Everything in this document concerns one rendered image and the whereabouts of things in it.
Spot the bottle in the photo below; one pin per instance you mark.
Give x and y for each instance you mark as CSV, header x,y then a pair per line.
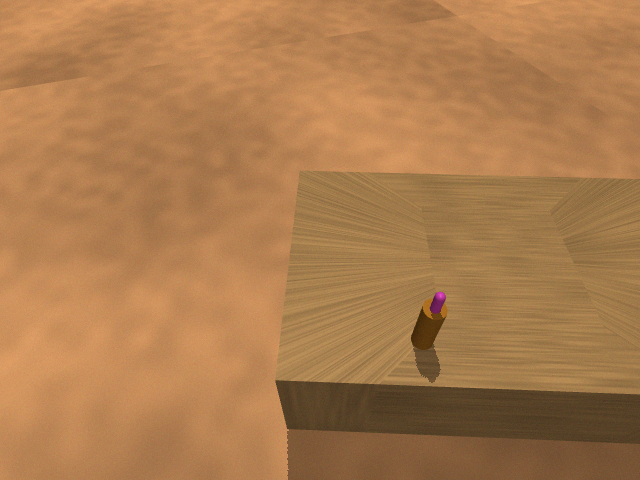
x,y
429,322

